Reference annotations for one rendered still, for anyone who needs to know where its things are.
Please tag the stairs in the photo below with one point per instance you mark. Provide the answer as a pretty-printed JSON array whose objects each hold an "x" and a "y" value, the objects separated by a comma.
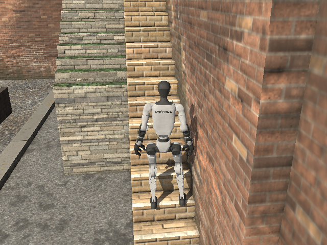
[{"x": 149, "y": 61}]

